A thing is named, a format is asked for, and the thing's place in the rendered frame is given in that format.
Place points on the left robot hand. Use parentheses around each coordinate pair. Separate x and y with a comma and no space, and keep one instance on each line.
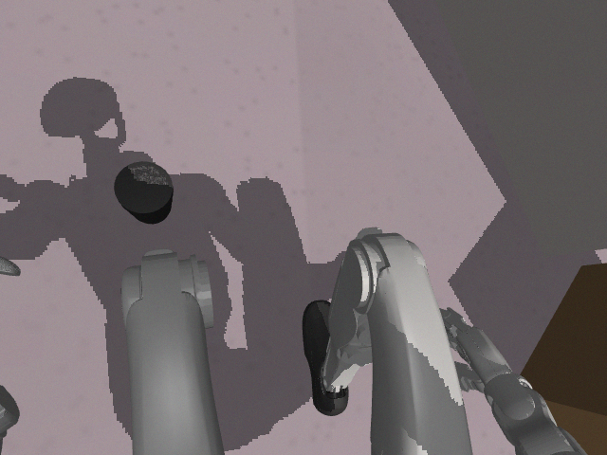
(8,268)

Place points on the right robot arm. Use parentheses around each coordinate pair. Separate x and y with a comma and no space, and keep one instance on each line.
(526,420)

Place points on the right robot foot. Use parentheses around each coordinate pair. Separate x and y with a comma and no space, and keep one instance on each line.
(315,339)

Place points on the right robot hand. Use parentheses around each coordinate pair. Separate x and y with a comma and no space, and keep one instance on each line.
(473,345)

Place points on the left robot arm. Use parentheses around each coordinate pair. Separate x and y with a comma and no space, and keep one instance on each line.
(9,413)

